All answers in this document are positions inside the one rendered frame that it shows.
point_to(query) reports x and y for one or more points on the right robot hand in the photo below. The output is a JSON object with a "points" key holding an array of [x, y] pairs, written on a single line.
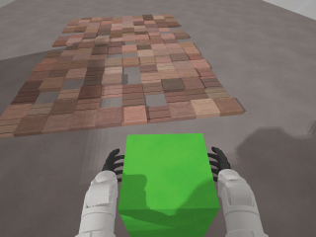
{"points": [[221, 164]]}

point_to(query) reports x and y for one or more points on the robot right forearm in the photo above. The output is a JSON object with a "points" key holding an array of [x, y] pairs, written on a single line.
{"points": [[239, 205]]}

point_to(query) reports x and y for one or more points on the carton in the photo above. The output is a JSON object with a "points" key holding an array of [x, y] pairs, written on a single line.
{"points": [[167, 188]]}

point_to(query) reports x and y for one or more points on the left robot hand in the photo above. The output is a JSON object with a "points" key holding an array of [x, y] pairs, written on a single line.
{"points": [[109, 164]]}

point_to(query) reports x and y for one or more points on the robot left forearm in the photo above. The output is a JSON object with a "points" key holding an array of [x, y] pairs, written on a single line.
{"points": [[100, 207]]}

